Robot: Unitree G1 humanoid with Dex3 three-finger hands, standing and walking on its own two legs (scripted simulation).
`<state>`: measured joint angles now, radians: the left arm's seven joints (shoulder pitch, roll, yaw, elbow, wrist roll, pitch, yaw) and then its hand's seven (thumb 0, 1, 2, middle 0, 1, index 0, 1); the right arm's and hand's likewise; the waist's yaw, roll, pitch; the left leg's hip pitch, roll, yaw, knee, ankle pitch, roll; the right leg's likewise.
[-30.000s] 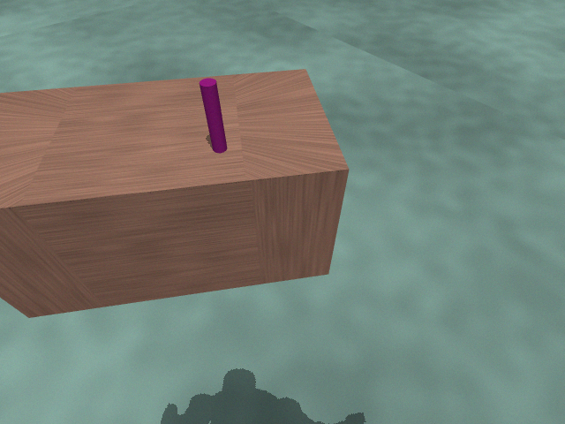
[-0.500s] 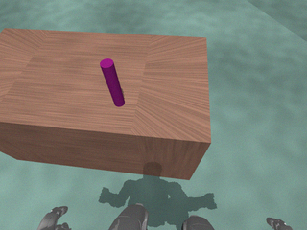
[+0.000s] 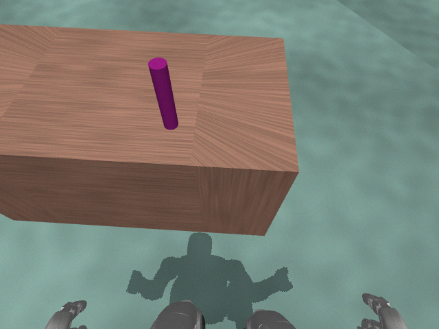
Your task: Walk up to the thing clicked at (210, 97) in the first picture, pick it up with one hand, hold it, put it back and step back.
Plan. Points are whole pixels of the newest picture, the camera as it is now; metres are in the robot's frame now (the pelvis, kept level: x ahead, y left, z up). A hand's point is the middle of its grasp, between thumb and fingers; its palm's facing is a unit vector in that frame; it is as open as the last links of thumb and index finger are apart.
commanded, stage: step back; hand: left
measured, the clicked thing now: (165, 97) +0.64 +0.19 -0.05
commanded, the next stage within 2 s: none
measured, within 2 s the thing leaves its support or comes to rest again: neither
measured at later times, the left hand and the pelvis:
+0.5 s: hand out of the picture -0.01 +0.29 -0.14, palm faces +0.04 -0.93 -0.36, open 7.3 cm; pelvis -0.13 +0.03 +0.01, yaw +3 degrees
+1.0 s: hand out of the picture -0.24 +0.24 -0.12, palm faces -0.02 -0.91 -0.42, open 7.3 cm; pelvis -0.29 -0.03 +0.01, yaw -2 degrees
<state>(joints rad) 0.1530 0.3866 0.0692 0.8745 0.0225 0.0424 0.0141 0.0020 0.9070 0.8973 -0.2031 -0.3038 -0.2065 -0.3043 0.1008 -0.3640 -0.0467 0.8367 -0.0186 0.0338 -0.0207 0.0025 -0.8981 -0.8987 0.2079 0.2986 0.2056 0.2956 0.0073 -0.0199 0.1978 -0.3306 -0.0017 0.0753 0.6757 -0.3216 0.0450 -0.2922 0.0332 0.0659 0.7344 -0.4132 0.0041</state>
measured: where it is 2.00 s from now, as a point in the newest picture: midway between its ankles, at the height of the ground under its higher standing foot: outside the picture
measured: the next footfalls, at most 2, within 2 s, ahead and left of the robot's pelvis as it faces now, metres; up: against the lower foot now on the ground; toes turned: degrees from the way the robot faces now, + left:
right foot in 0.02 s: +0.03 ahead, -0.11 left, +0.00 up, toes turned +3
left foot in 0.38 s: -0.06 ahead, +0.14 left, +0.00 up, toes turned +0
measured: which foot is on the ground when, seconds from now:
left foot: down 0.00-0.06, up 0.08-0.36, down 0.38-0.86, up 0.88-1.00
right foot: up 0.00-0.00, down 0.02-0.40, up 0.42-0.80, down 0.82-1.00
